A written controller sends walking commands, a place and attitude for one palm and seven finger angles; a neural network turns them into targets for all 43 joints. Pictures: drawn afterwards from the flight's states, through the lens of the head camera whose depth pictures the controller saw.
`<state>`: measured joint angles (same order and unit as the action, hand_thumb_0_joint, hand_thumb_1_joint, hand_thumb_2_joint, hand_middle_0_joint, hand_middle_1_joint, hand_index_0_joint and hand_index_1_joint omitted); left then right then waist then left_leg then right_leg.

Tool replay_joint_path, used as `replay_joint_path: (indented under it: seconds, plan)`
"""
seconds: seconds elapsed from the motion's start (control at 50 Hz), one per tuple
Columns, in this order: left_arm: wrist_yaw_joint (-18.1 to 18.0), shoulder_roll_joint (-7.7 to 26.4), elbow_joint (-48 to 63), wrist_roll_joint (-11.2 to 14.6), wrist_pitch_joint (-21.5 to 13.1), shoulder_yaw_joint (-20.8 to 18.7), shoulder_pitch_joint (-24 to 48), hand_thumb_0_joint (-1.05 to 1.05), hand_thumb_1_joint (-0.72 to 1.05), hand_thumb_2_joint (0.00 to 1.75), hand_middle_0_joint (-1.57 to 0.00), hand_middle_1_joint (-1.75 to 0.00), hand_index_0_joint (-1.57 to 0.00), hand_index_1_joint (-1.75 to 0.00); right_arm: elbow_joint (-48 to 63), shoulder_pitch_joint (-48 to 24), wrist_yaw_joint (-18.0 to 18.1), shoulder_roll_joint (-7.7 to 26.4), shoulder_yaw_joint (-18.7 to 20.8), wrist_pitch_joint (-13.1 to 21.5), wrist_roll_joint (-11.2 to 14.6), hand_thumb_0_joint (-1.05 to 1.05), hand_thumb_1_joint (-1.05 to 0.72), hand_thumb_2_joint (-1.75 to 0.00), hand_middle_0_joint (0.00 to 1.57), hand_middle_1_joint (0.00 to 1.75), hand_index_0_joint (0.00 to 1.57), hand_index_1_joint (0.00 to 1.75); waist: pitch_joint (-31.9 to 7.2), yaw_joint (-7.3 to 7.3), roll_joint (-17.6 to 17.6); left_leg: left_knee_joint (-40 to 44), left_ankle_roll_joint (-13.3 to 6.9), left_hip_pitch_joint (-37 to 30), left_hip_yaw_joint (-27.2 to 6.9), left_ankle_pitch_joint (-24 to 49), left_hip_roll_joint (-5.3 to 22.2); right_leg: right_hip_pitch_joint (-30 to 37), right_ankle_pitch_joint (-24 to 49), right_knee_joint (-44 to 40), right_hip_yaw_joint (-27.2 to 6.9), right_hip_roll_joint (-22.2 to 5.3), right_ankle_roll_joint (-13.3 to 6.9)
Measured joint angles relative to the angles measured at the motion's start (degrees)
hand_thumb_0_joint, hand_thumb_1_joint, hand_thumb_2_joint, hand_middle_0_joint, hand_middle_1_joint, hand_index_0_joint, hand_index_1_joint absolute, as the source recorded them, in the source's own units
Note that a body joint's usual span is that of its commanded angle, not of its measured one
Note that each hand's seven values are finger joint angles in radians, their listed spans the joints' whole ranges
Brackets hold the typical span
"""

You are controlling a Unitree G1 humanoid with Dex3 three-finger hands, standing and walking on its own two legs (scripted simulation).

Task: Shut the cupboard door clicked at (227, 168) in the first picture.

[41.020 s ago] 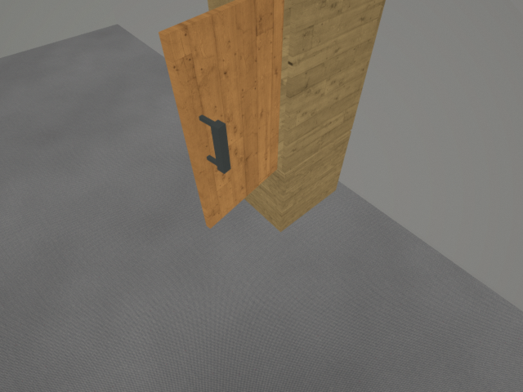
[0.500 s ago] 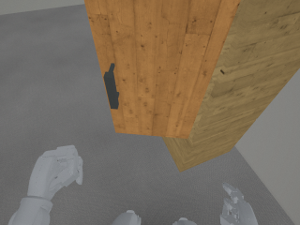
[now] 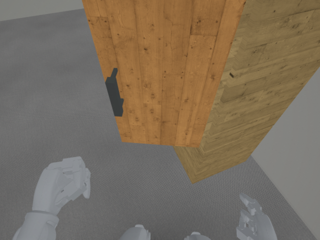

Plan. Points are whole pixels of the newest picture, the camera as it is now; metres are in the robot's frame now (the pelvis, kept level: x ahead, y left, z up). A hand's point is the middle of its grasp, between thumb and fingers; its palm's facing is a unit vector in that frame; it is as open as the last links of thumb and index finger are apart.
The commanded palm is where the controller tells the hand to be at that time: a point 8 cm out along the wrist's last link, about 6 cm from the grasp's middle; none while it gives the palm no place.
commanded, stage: bring the fist close to the handle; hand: left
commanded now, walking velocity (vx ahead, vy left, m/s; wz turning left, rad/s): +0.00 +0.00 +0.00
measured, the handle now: (116, 93) +0.50 +0.17 +0.06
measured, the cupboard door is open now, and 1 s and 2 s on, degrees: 63 63 56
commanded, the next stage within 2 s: push the door shut along its arc in 1.34 s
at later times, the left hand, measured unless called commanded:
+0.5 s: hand (108, 145) +0.32 +0.15 +0.07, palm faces -0.04 -1.00 -0.03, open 3.1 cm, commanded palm +0.31 +0.20 +0.07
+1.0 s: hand (124, 115) +0.42 +0.13 +0.07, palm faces -0.03 -1.00 -0.01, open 3.1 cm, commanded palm +0.39 +0.18 +0.07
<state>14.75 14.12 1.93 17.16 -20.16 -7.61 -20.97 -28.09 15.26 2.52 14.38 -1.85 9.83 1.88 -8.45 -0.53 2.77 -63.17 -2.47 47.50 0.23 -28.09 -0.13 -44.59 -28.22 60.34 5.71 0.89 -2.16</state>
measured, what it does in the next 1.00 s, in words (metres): stands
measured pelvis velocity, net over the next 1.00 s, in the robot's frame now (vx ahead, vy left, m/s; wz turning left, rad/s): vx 0.00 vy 0.00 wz -0.02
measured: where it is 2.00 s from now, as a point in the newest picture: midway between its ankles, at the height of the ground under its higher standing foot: outside the picture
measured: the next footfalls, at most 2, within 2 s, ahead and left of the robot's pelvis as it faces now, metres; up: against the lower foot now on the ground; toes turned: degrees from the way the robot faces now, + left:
none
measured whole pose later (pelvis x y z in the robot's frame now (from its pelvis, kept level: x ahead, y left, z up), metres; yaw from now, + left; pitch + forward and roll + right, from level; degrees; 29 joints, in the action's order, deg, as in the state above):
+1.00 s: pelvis +0.00 +0.00 +0.00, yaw -1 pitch +16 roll -1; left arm 6.0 13.0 -42.4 9.7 -22.4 -9.2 27.6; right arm -36.3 16.2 0.6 14.6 -0.7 3.9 1.4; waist -7.7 3.3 1.7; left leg -60.6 -2.2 50.0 2.0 -26.6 0.0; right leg -48.5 -26.9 59.4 3.9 1.1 -2.3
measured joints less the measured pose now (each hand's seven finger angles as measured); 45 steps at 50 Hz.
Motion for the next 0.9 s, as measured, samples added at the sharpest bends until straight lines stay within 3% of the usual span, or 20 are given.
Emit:
replay_joint_path:
  seconds: [0.14,0.34,0.9]
  plan:
    - [-0.9,-0.4,-3.0,-0.9,0.4,1.1,6.1,0.02,0.90,0.90,-1.30,-1.50,-1.30,-1.50,-1.2,-0.7,0.2,0.2,-0.1,0.4,0.1,0.01,-0.90,-0.90,0.20,0.30,0.20,0.30,0.1,-0.11,0.2,-0.8,0.2,1.0,-0.3,-0.1,-0.1,-0.9,-0.3,0.9,0.4,-0.1,-0.2]
    - [-3.8,-0.9,-10.6,-2.9,3.0,1.5,16.2,0.02,0.90,0.90,-1.30,-1.50,-1.30,-1.49,-2.6,-0.4,-0.2,-0.1,-0.2,-1.2,0.2,0.01,-0.90,-0.90,0.20,0.30,0.20,0.30,0.2,1.17,-0.2,1.6,0.4,-0.4,0.6,0.8,0.0,-0.3,0.5,-0.6,-0.6,0.0,-0.3]
    - [-8.0,-1.1,-38.4,-6.5,-1.3,-0.9,42.7,0.02,0.90,0.90,-1.30,-1.50,-1.30,-1.50,-7.2,0.5,-1.5,0.2,1.0,-5.4,-0.2,0.01,-0.90,-0.90,0.20,0.30,0.20,0.30,0.9,3.17,-1.2,3.2,0.3,1.0,1.7,1.6,0.1,-2.4,1.3,-1.5,-1.8,0.1,-0.2]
